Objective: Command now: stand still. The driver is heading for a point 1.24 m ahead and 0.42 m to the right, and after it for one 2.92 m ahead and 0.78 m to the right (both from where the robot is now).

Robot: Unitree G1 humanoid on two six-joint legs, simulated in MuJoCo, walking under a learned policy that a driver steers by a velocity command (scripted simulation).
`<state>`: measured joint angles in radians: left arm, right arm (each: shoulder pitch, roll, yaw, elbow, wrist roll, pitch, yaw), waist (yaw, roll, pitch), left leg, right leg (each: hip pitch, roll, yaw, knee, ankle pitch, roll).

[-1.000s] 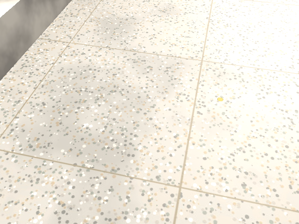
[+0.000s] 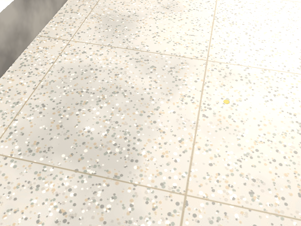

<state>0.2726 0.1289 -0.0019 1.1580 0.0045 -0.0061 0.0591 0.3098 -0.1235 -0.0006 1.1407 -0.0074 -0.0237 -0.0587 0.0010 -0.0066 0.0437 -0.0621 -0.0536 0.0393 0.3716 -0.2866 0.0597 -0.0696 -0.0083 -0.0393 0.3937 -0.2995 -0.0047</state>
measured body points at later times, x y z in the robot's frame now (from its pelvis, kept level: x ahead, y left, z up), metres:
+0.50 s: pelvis -0.02 +0.00 +0.00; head -0.02 +0.00 +0.45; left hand -0.07 +0.20 -0.16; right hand -0.06 -0.21 -0.16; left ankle -0.05 +0.08 -0.74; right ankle -0.05 -0.11 -0.74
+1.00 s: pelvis +0.12 -0.08 +0.00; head +0.13 -0.09 +0.45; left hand +0.05 +0.15 -0.14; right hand +0.18 -0.31 -0.15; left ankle +0.12 +0.05 -0.66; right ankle +0.07 -0.14 -0.74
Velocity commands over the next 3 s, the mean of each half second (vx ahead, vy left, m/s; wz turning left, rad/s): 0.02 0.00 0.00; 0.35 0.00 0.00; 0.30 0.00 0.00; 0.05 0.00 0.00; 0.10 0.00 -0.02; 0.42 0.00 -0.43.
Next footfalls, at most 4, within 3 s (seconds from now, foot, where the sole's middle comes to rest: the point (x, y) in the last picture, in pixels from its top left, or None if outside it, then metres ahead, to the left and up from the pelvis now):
0.80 right None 0.11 -0.14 -0.78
1.28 left None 0.45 0.01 -0.78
1.68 right None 0.42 -0.19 -0.78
3.00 right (191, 172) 0.77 -0.17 -0.78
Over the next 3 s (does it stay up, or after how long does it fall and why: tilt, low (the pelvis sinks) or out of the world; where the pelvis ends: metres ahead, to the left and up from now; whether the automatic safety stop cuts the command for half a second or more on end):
stays up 0.65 -0.10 -0.03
